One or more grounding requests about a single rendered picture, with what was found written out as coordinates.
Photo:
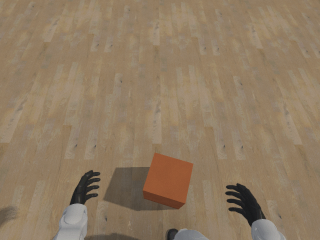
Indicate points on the left robot hand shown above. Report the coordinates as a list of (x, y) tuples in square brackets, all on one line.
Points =
[(79, 195)]

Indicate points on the robot left forearm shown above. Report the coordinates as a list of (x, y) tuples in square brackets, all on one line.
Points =
[(73, 223)]

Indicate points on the right robot hand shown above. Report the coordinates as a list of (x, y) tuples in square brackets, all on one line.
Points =
[(251, 210)]

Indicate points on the right robot foot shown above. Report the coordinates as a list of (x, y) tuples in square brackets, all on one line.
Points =
[(171, 234)]

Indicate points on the carton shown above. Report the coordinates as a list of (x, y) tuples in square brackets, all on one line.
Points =
[(167, 181)]

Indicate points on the right robot thigh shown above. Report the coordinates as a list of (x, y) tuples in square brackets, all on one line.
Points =
[(190, 235)]

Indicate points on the robot right forearm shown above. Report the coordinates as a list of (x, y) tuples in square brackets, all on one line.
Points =
[(263, 229)]

